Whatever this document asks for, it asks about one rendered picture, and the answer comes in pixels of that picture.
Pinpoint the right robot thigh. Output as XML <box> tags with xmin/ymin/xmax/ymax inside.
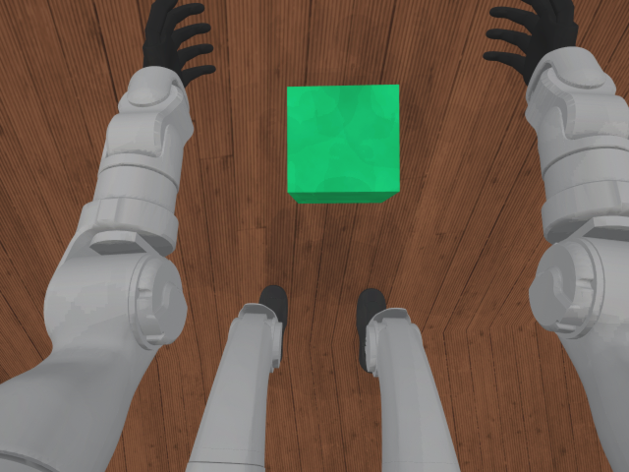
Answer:
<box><xmin>366</xmin><ymin>318</ymin><xmax>461</xmax><ymax>472</ymax></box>

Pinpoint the robot right upper arm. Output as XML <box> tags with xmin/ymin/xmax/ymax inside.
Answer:
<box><xmin>529</xmin><ymin>236</ymin><xmax>629</xmax><ymax>472</ymax></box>

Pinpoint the robot left upper arm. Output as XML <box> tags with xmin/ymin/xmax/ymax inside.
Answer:
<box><xmin>0</xmin><ymin>253</ymin><xmax>188</xmax><ymax>472</ymax></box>

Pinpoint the left robot forearm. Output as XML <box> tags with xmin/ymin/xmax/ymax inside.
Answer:
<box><xmin>43</xmin><ymin>66</ymin><xmax>194</xmax><ymax>339</ymax></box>

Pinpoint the robot left hand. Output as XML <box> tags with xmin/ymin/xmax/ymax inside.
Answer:
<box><xmin>143</xmin><ymin>0</ymin><xmax>216</xmax><ymax>88</ymax></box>

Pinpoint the right robot forearm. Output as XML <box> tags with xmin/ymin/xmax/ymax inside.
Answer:
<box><xmin>525</xmin><ymin>46</ymin><xmax>629</xmax><ymax>245</ymax></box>

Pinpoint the left robot shin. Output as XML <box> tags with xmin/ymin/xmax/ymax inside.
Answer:
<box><xmin>228</xmin><ymin>303</ymin><xmax>278</xmax><ymax>336</ymax></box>

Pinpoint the carton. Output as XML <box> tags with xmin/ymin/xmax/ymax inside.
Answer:
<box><xmin>287</xmin><ymin>85</ymin><xmax>400</xmax><ymax>204</ymax></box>

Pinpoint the robot right hand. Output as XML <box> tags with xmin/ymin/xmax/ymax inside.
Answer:
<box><xmin>483</xmin><ymin>0</ymin><xmax>579</xmax><ymax>86</ymax></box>

